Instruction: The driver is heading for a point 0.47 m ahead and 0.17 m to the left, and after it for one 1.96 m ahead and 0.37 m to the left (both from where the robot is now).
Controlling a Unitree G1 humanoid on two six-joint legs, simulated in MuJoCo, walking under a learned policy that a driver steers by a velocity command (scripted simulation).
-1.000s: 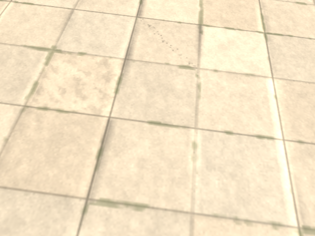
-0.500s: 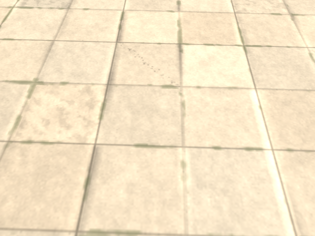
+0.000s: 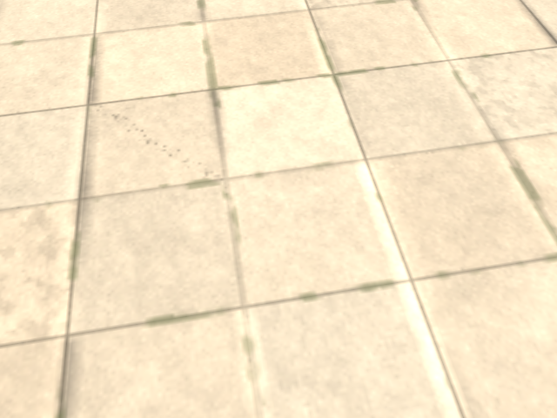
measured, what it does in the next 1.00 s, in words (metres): walks ahead, turning left: left foot, then right foot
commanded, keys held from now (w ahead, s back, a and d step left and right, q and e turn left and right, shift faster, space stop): w+q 0.46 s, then q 0.20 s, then e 0.34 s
